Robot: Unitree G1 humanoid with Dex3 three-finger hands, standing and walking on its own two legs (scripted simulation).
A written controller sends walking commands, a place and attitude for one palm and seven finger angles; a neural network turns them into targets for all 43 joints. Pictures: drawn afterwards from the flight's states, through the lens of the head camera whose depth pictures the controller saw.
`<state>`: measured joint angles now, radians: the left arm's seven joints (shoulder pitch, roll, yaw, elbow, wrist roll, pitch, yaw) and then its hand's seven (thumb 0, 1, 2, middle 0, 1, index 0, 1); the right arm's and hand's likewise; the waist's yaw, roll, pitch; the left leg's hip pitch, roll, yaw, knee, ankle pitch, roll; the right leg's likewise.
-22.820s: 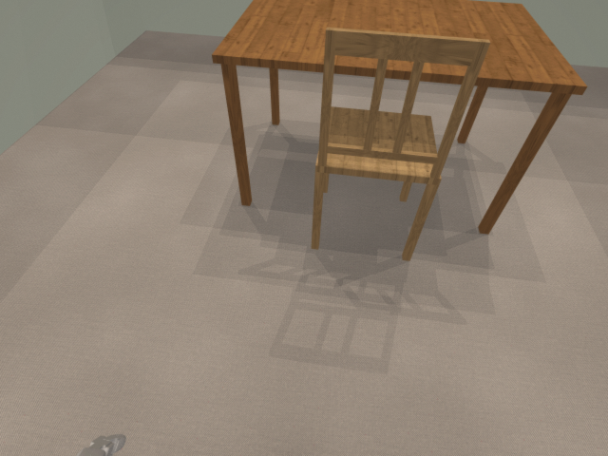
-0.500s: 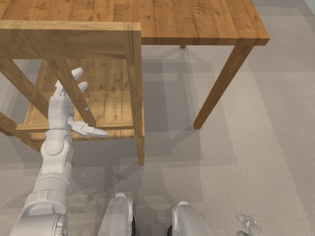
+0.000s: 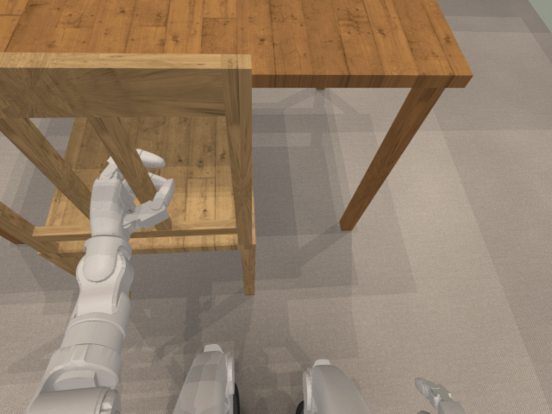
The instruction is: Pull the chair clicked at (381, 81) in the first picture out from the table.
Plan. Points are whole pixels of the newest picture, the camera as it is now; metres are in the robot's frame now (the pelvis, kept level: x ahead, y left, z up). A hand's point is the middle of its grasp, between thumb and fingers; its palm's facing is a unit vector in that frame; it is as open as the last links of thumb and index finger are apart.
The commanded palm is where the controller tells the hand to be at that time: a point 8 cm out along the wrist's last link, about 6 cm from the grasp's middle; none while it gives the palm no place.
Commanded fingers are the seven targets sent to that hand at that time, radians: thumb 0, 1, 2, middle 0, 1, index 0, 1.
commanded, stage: hook a spindle and tug to test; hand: left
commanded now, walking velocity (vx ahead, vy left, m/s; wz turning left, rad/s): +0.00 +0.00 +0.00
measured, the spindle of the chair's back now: (71, 185) +0.42 +0.29 +0.03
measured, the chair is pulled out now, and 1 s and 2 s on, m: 0.00 0.03 0.16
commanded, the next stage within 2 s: step backward, pulling the chair out in 0.66 s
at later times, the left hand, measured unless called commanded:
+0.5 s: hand (156, 210) +0.39 +0.17 +0.02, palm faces +0.06 -1.00 -0.01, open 5.4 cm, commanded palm +0.35 +0.22 +0.02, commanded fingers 0.00 0.90 0.90 -0.50 -1.45 -0.50 -1.45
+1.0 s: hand (153, 217) +0.37 +0.17 +0.04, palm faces +0.15 -0.98 -0.09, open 5.4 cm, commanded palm +0.35 +0.22 +0.04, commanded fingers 0.00 0.90 0.90 -0.50 -1.45 -0.50 -1.45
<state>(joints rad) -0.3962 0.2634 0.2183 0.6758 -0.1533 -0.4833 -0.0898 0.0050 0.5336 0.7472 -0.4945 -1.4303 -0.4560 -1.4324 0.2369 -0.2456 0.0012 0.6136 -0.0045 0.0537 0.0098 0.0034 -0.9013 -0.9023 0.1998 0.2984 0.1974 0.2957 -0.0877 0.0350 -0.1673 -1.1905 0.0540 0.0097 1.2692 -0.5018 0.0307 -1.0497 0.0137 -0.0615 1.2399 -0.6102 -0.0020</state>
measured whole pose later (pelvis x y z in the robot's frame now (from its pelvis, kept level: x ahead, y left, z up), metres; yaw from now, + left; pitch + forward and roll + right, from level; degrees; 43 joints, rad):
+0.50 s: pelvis +0.02 +0.01 +0.01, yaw -1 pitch +24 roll -3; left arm -0.21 0.23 0.19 0.49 -0.18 -0.46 -0.07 0.02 0.73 0.79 -0.42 -1.45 -0.42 -1.45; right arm 0.23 -0.23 0.00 0.57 0.00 0.06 0.03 0.00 -0.90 -0.90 0.20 0.30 0.20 0.30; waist -0.09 0.03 -0.17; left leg -1.14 0.06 0.03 1.24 -0.53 0.04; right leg -1.00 0.02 -0.04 1.20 -0.62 0.01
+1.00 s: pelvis +0.03 +0.01 +0.08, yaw +0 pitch +13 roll -2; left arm -0.22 0.18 0.11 0.67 -0.11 -0.19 0.10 0.06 0.70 0.77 -0.30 -1.17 -0.47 -1.45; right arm 0.24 -0.21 0.04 0.55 0.06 0.14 -0.09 0.00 -0.90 -0.90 0.20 0.30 0.20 0.30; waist -0.06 0.03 -0.07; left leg -0.69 0.03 0.06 0.83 -0.37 0.04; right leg -0.58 0.00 -0.02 0.80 -0.43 0.02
